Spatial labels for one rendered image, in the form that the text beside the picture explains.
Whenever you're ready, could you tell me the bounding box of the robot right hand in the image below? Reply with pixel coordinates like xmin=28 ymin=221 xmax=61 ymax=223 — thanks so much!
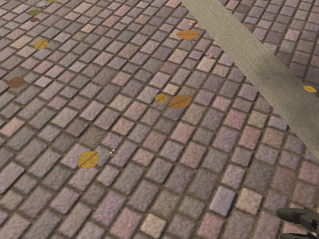
xmin=276 ymin=207 xmax=319 ymax=239

